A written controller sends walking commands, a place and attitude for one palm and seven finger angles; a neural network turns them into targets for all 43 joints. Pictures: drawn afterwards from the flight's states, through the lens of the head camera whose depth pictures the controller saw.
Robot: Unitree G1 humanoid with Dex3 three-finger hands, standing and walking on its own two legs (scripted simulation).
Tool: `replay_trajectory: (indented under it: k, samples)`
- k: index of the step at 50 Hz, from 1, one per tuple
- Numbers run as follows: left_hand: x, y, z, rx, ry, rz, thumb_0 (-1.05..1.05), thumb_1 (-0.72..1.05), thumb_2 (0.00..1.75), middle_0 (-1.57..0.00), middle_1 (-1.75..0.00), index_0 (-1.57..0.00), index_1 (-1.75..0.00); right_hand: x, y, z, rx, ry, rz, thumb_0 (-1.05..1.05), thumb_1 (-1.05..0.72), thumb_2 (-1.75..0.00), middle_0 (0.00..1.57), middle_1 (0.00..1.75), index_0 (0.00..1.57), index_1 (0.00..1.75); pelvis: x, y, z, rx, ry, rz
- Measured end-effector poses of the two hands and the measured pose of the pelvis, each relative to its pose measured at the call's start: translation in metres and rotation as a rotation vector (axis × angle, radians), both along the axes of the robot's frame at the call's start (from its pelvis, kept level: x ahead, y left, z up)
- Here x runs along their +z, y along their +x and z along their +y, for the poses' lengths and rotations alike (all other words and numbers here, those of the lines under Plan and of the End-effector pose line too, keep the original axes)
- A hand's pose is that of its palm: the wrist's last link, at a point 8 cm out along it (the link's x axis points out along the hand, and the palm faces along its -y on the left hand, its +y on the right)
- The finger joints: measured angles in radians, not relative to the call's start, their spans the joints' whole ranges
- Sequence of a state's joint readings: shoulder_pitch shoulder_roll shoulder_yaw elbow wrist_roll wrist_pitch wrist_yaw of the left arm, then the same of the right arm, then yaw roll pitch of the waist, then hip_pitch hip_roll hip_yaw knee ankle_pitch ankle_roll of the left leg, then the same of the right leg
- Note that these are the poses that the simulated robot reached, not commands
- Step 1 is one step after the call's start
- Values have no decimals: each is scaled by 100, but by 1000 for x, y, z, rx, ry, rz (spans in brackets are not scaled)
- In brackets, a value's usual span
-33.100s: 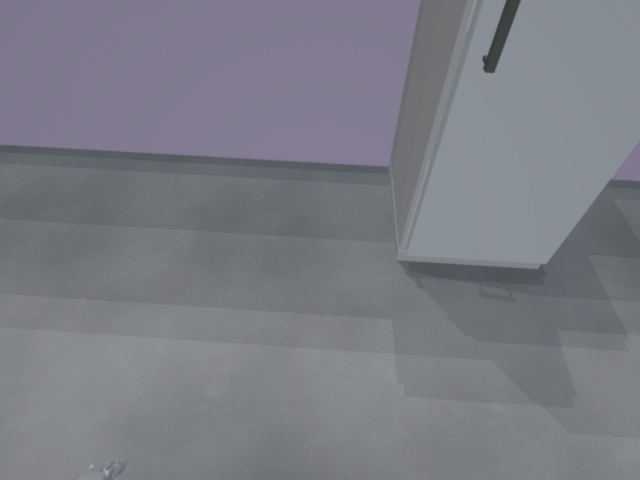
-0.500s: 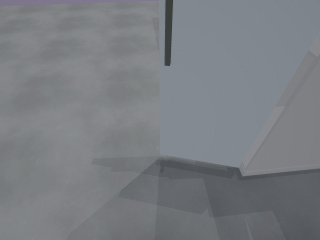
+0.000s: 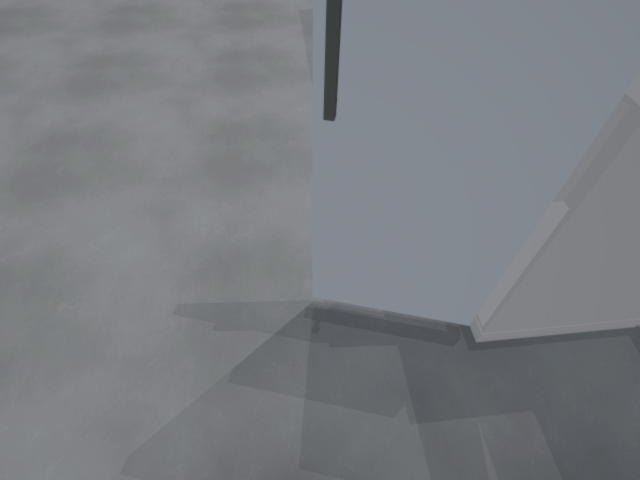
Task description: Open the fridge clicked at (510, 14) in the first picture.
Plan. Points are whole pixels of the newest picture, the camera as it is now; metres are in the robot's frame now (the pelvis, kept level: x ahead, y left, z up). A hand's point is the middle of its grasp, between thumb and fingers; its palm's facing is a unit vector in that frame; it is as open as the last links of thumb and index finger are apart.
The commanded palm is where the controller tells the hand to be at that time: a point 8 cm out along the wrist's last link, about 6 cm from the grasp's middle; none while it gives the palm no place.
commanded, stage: look to check the result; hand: left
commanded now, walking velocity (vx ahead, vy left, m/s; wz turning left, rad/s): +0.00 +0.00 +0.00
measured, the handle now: (336, 5) +0.74 +0.02 +0.25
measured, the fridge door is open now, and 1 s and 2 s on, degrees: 73 73 73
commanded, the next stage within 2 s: stand and wait in 0.12 s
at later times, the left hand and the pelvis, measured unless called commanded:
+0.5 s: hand out of the picture +0.10 +0.23 -0.16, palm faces -0.02 -0.94 -0.33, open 7.4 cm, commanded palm none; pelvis +0.02 -0.01 +0.00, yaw +0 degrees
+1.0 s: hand out of the picture +0.08 +0.23 -0.16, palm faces -0.02 -0.94 -0.33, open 7.4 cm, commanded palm none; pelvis +0.01 -0.01 +0.00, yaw -1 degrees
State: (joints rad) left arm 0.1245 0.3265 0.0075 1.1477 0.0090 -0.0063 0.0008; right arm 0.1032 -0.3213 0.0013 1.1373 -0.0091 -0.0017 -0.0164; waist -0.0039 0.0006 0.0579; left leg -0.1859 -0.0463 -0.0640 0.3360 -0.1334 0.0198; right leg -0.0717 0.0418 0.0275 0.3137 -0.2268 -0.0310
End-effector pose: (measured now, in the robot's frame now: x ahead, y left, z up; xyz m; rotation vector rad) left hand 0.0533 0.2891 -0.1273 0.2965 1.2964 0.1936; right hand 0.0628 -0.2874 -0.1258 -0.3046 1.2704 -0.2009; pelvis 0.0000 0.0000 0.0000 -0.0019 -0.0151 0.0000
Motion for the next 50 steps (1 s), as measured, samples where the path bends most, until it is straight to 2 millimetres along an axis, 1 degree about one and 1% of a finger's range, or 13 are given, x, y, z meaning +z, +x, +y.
replay_trajectory:
  k: [6,11,16,21,33,50]
  samples:
    - [3,14,-1,-5,9,-24,1,91,90,-20,-30,-20,-30,-3,13,5,6,19,-18,0,-91,-90,20,30,20,29,0,5,-1,0,3,3]
    - [6,25,-3,-11,13,-48,1,91,90,-20,-30,-20,-30,-3,20,5,5,25,-30,0,-91,-90,21,30,20,29,0,10,-2,-1,5,3]
    - [6,34,-5,-15,11,-62,1,91,90,-20,-30,-20,-30,-2,24,2,2,20,-36,0,-91,-90,21,30,20,29,0,14,-4,-2,7,3]
    - [6,38,-8,-17,9,-68,1,91,90,-20,-30,-20,-30,-1,23,-2,-4,11,-32,0,-91,-90,20,30,20,29,0,17,-5,-3,8,1]
    - [4,35,-12,-16,6,-49,1,91,90,-20,-30,-20,-30,-1,14,-10,-18,-2,-11,0,-91,-90,20,30,20,29,0,19,-9,-8,9,-3]
    - [3,23,-19,-10,3,-31,1,91,90,-20,-30,-20,-30,-3,5,-10,-21,13,3,0,-91,-90,20,30,20,29,0,14,-14,-9,7,-10]
